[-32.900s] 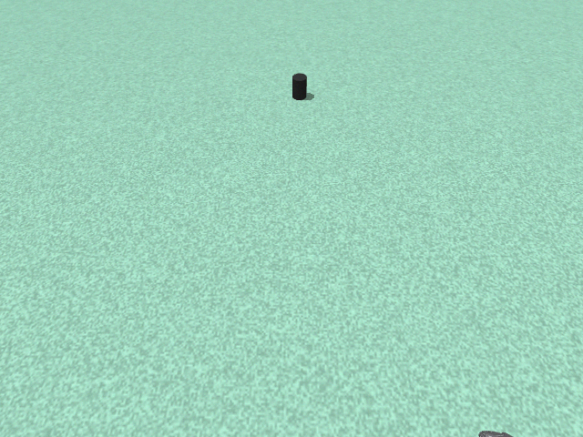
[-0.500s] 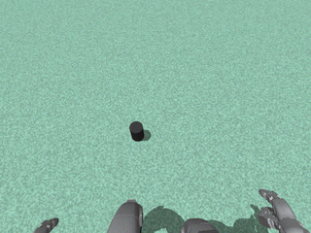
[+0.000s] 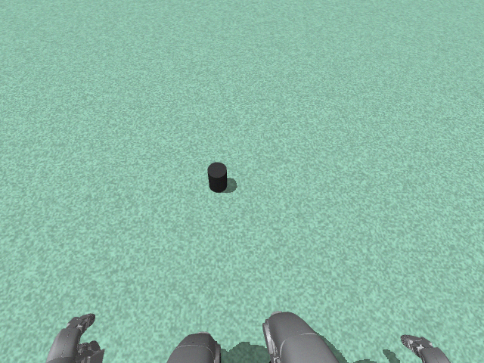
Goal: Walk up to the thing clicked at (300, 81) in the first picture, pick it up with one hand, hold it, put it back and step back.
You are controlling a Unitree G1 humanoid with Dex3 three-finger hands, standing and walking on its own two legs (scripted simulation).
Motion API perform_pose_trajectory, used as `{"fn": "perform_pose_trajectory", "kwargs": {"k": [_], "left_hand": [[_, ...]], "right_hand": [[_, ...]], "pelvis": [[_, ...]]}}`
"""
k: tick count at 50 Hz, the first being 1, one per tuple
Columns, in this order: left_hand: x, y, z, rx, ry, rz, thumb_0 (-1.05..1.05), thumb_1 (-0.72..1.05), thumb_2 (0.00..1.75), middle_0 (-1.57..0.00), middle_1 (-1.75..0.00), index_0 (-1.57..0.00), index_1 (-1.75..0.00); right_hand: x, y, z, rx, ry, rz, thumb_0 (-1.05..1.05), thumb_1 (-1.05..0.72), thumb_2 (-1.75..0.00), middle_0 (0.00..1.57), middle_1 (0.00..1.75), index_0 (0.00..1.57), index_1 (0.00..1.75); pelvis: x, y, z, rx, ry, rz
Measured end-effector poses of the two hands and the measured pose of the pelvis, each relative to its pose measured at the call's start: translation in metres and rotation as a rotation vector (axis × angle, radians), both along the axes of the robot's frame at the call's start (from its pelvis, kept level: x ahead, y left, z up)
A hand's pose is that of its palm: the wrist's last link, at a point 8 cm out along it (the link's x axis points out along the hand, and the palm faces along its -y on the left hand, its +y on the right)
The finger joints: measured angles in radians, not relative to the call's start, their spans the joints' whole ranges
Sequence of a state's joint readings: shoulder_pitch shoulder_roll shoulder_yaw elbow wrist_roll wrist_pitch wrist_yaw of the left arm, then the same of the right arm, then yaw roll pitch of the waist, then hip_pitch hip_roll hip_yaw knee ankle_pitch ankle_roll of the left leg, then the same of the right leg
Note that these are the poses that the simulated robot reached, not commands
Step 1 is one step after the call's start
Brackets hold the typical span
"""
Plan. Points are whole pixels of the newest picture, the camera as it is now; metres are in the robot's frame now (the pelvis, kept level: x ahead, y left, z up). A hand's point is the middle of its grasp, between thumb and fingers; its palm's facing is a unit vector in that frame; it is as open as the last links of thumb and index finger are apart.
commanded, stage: step back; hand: left
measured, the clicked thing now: (217, 177) +0.88 +0.10 -0.69
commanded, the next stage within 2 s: stand in 1.38 s
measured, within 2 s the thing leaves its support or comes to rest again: neither
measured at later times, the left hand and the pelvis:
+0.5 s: hand out of the picture -0.10 +0.27 -0.14, palm faces +0.06 -0.90 -0.44, open 7.4 cm; pelvis -0.16 -0.02 -0.01, yaw +2 degrees
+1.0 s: hand out of the picture -0.13 +0.25 -0.15, palm faces +0.08 -0.93 -0.35, open 7.4 cm; pelvis -0.17 -0.01 +0.00, yaw +3 degrees
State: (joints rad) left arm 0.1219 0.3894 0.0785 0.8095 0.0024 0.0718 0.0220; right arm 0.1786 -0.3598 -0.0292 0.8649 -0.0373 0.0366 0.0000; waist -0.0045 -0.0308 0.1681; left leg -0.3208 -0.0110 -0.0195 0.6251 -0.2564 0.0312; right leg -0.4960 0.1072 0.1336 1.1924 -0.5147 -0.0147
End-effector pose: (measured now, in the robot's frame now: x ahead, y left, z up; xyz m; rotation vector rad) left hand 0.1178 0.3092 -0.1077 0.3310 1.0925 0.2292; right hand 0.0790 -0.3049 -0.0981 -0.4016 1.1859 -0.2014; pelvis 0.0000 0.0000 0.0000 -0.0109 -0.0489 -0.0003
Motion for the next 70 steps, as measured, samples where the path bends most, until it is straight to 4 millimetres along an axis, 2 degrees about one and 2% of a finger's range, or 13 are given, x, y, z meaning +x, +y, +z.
{"fn": "perform_pose_trajectory", "kwargs": {"k": [5,9,13,16,24,28,31,35,42,48,56,65,70], "left_hand": [[-0.055,-0.006,-0.005,0.005,0.066,-0.014,0.01,0.9,0.9,-0.21,-0.3,-0.2,-0.3],[-0.103,-0.014,-0.01,0.031,0.11,-0.022,0.01,0.9,0.9,-0.21,-0.3,-0.2,-0.3],[-0.156,-0.025,-0.002,0.036,0.141,-0.002,0.01,0.9,0.9,-0.21,-0.3,-0.2,-0.3],[-0.187,-0.026,0.008,0.052,0.156,0.019,0.01,0.9,0.9,-0.21,-0.3,-0.21,-0.3],[-0.225,-0.005,0.011,0.07,0.058,0.061,0.01,0.9,0.9,-0.21,-0.3,-0.21,-0.3],[-0.244,0.002,0.004,0.046,0.07,0.085,0.01,0.9,0.9,-0.21,-0.3,-0.2,-0.3],[-0.255,0.0,0.004,0.019,0.096,0.084,0.01,0.9,0.9,-0.21,-0.3,-0.2,-0.3],[-0.262,-0.007,0.003,0.002,0.117,0.07,0.01,0.9,0.9,-0.21,-0.3,-0.2,-0.3],[-0.265,-0.028,0.002,-0.005,0.094,0.081,0.01,0.9,0.9,-0.21,-0.3,-0.2,-0.3],[-0.26,-0.025,0.001,-0.026,0.083,0.103,0.01,0.9,0.9,-0.21,-0.3,-0.21,-0.3],[-0.229,-0.012,-0.007,-0.045,0.103,0.087,0.01,0.9,0.9,-0.21,-0.3,-0.2,-0.3],[-0.187,-0.01,0.003,-0.027,0.057,0.06,0.01,0.9,0.9,-0.21,-0.3,-0.2,-0.3],[-0.171,-0.01,0.008,-0.017,0.038,0.045,0.01,0.9,0.9,-0.21,-0.3,-0.2,-0.3]], "right_hand": [[-0.01,-0.012,0.007,-0.012,-0.089,0.007,0.01,-0.9,-0.9,0.2,0.3,0.21,0.31],[-0.027,-0.029,-0.003,-0.002,-0.141,0.005,0.01,-0.9,-0.9,0.2,0.3,0.21,0.31],[-0.059,-0.038,-0.009,0.017,-0.117,-0.025,0.01,-0.9,-0.9,0.2,0.3,0.21,0.3],[-0.088,-0.039,-0.009,0.031,-0.087,-0.027,0.01,-0.9,-0.9,0.2,0.3,0.21,0.3],[-0.166,-0.03,-0.022,0.028,0.057,0.015,0.01,-0.9,-0.9,0.2,0.3,0.21,0.3],[-0.192,-0.015,-0.019,0.043,0.062,0.005,0.01,-0.9,-0.9,0.2,0.3,0.21,0.3],[-0.201,-0.009,-0.012,0.056,0.042,-0.001,0.01,-0.9,-0.9,0.2,0.3,0.21,0.3],[-0.201,-0.011,-0.009,0.069,0.007,-0.009,0.01,-0.9,-0.9,0.2,0.3,0.21,0.3],[-0.183,-0.024,-0.014,0.067,-0.004,-0.004,0.01,-0.9,-0.9,0.2,0.3,0.21,0.3],[-0.165,-0.021,-0.008,0.046,0.003,0.037,0.01,-0.9,-0.9,0.2,0.3,0.21,0.3],[-0.146,0.001,-0.005,0.05,-0.01,0.022,0.01,-0.9,-0.9,0.2,0.3,0.21,0.3],[-0.107,0.016,-0.003,0.089,-0.064,0.02,0.01,-0.9,-0.9,0.2,0.3,0.21,0.3],[-0.095,0.017,-0.002,0.095,-0.083,0.015,0.01,-0.9,-0.9,0.2,0.3,0.21,0.3]], "pelvis": [[-0.037,-0.008,-0.001,-0.005,0.01,-0.04],[-0.071,-0.02,-0.012,-0.002,0.01,-0.069],[-0.102,-0.028,-0.008,0.001,-0.002,-0.058],[-0.12,-0.028,-0.001,0.033,0.005,-0.048],[-0.16,-0.021,-0.006,0.017,0.015,0.036],[-0.173,-0.014,-0.004,0.041,-0.003,0.039],[-0.178,-0.015,0.003,0.029,-0.003,0.039],[-0.18,-0.02,0.004,0.024,-0.003,0.02],[-0.178,-0.029,0.003,-0.003,-0.005,0.026],[-0.17,-0.02,0.005,0.004,0.008,0.054],[-0.152,-0.008,0.005,0.006,0.007,0.036],[-0.138,-0.007,0.01,0.003,0.011,0.029],[-0.136,-0.006,0.012,0.006,0.009,0.025]]}}
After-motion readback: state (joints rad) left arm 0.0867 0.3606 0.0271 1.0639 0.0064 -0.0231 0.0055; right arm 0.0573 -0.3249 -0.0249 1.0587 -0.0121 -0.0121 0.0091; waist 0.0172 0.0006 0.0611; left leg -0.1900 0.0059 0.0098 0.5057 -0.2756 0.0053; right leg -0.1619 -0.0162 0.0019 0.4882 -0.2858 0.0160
